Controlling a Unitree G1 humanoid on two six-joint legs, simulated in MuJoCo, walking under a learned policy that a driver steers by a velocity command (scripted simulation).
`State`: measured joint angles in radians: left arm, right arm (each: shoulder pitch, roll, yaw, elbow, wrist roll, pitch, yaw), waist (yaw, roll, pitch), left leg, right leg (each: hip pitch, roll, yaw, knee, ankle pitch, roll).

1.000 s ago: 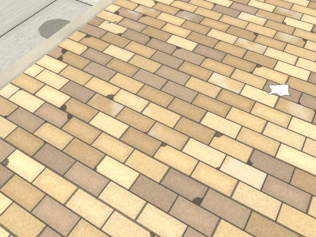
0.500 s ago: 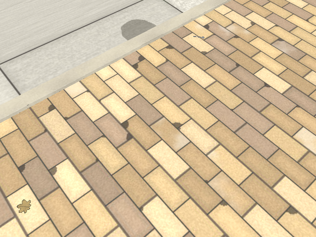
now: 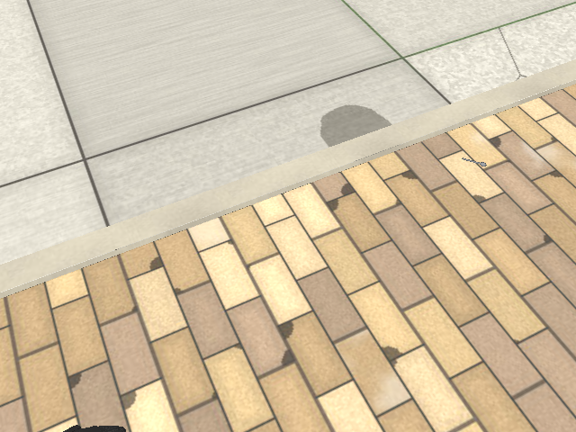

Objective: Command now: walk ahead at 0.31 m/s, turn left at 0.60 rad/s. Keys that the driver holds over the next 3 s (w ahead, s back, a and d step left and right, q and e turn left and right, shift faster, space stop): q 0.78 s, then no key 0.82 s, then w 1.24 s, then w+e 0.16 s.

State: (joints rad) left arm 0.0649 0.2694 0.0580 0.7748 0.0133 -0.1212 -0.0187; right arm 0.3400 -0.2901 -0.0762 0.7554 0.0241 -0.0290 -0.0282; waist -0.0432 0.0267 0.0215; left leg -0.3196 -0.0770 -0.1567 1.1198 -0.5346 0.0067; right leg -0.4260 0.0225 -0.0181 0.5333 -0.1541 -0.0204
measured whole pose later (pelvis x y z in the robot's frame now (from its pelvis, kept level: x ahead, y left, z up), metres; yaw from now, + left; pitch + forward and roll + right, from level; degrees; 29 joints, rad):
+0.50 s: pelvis +0.12 +0.03 +0.01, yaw +18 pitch +3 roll -1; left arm 0.09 0.33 0.07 0.80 0.00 -0.01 0.00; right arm 0.15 -0.31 -0.08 0.56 0.00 0.02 0.01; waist 0.01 -0.02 0.08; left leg -0.40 -0.03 -0.02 0.53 -0.17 0.05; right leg -0.45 -0.03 -0.03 1.11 -0.54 0.05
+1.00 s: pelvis +0.16 +0.00 +0.02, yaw +32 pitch +1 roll +1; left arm 0.18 0.26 0.06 0.76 0.01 0.00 0.02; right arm 0.19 -0.34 -0.10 0.61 0.01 0.05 -0.03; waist 0.03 0.04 0.03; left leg -0.49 -0.08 -0.13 1.05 -0.43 -0.07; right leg -0.26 -0.03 0.00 0.46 -0.23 -0.01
